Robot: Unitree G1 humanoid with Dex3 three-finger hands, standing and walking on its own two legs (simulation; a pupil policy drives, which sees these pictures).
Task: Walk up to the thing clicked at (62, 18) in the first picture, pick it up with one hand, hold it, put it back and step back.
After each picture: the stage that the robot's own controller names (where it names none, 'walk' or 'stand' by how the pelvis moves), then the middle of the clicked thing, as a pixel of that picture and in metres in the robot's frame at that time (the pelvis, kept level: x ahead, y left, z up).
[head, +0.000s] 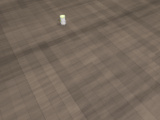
stand; (62, 19) +1.85 +0.25 -0.72
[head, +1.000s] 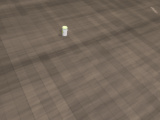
walk; (64, 30) +1.72 +0.11 -0.70
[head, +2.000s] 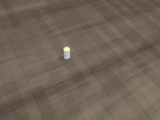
walk; (66, 53) +1.13 +0.10 -0.71
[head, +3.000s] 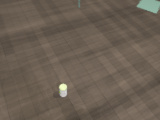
walk; (63, 90) +0.72 +0.12 -0.71
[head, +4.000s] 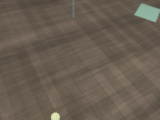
walk; (55, 119) +0.48 +0.15 -0.71
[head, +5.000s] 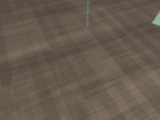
stand; out of the picture +0.37 +0.15 -0.71
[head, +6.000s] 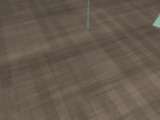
stand; out of the picture +0.36 +0.14 -0.72
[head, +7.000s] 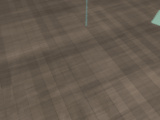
stand; out of the picture +0.36 +0.15 -0.73
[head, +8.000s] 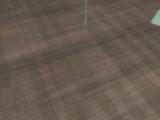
stand; out of the picture +0.35 +0.16 -0.73
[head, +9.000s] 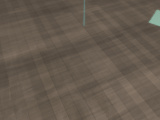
stand; out of the picture +0.35 +0.16 -0.73
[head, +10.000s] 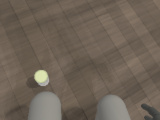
go down; (42, 78) +0.40 +0.19 -0.43
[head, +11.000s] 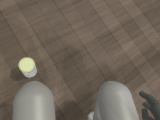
go down; (28, 68) +0.42 +0.22 -0.31
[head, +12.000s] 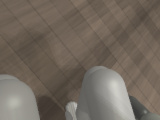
close in; out of the picture +0.40 +0.26 -0.23
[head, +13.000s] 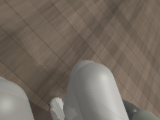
close; out of the picture +0.40 +0.27 -0.22
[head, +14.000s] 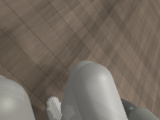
lift; out of the picture +0.39 +0.27 -0.22
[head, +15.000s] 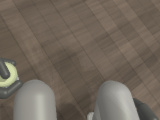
lift; (6, 79) +0.32 +0.25 -0.08
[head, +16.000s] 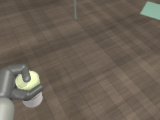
hold; (30, 89) +0.33 +0.17 +0.04
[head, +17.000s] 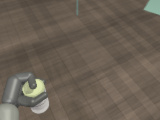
hold; (37, 96) +0.31 +0.17 -0.01
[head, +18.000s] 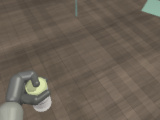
hold; (39, 95) +0.32 +0.16 -0.01
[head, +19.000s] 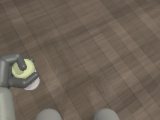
crouch; (27, 75) +0.38 +0.19 -0.08
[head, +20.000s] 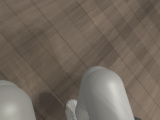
lower; out of the picture +0.40 +0.27 -0.21
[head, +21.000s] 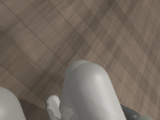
lower; out of the picture +0.41 +0.30 -0.22
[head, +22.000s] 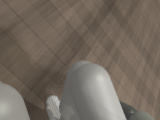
lower; out of the picture +0.41 +0.30 -0.23
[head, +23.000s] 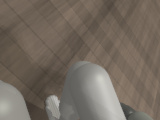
lower; out of the picture +0.41 +0.30 -0.23
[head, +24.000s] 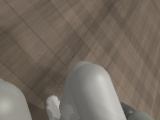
lower; out of the picture +0.41 +0.30 -0.23
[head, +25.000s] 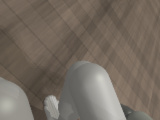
withdraw; out of the picture +0.39 +0.28 -0.23
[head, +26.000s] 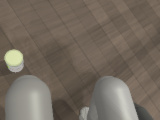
stand; (14, 61) +0.42 +0.25 -0.29
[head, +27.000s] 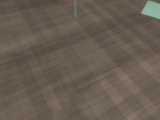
stand; out of the picture +0.36 +0.16 -0.65
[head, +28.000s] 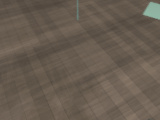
stand; out of the picture +0.37 +0.18 -0.67
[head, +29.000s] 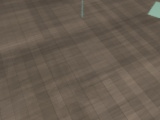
stand; out of the picture +0.37 +0.17 -0.68
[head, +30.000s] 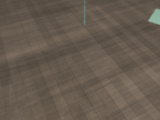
walk; out of the picture +0.39 +0.16 -0.72
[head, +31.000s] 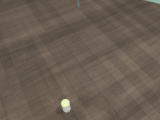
walk; (66, 105) +0.54 +0.18 -0.71
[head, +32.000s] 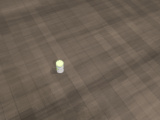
walk; (59, 66) +0.85 +0.15 -0.70
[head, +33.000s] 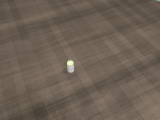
stand; (70, 66) +0.99 +0.16 -0.71
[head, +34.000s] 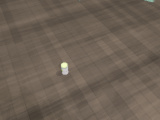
stand; (64, 68) +0.99 +0.17 -0.73
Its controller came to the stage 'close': yes
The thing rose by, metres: 0.70
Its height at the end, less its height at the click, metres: +0.00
